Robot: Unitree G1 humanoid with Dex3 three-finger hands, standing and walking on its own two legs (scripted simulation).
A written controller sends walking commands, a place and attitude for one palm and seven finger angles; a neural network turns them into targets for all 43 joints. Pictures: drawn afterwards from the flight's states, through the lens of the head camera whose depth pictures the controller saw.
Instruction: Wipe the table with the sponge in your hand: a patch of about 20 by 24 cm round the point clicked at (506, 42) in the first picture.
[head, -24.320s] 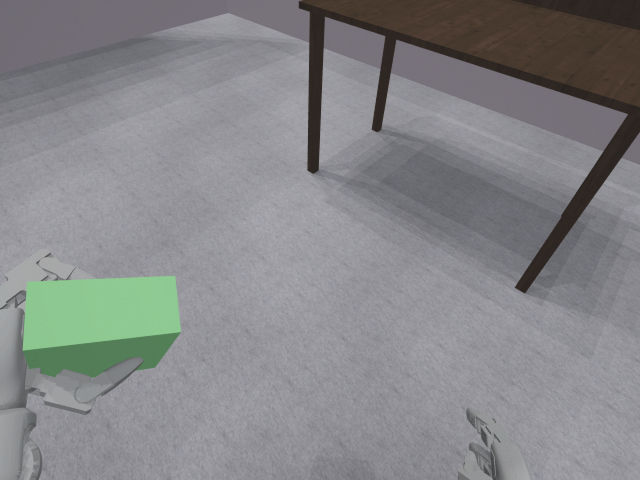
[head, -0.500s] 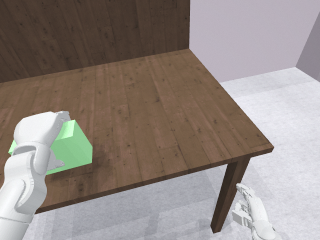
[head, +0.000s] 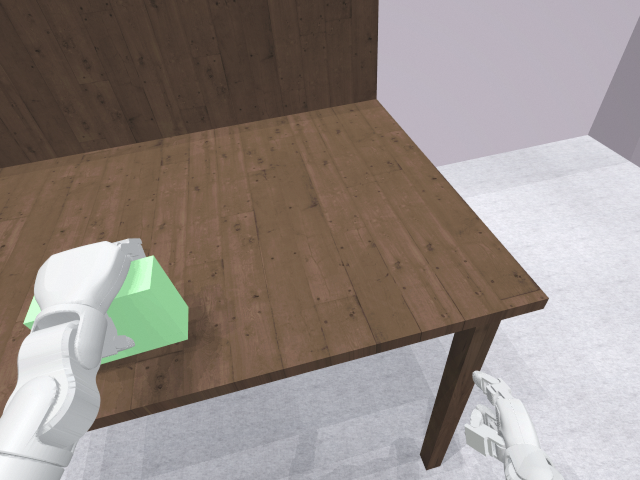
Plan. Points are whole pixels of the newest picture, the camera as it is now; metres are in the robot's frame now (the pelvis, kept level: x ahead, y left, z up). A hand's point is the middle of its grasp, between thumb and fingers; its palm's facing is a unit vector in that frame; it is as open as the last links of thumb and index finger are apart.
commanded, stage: lower the sponge onto the table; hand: left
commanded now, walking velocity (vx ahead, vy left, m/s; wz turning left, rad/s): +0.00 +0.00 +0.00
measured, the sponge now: (123, 321) +0.24 +0.30 +0.09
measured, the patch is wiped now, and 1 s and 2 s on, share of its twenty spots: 0.00 0.05 0.25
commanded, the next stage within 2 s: wipe forward along the first lane in 0.62 s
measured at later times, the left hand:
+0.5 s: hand (119, 317) +0.24 +0.30 +0.11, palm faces +0.02 -0.07 -1.00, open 9.8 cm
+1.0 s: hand (118, 302) +0.26 +0.32 +0.10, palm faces -0.03 -0.02 -1.00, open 9.8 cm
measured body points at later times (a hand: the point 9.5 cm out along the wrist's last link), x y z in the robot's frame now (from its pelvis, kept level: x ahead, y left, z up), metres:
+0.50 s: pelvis +0.00 +0.00 +0.00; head -0.01 -0.04 +0.45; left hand +0.23 +0.30 +0.16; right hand +0.25 -0.20 -0.08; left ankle +0.03 +0.11 -0.74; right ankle +0.01 -0.09 -0.74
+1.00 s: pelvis +0.00 -0.01 +0.00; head -0.02 -0.05 +0.45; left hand +0.26 +0.31 +0.16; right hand +0.23 -0.22 -0.09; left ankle +0.03 +0.11 -0.74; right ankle +0.01 -0.09 -0.74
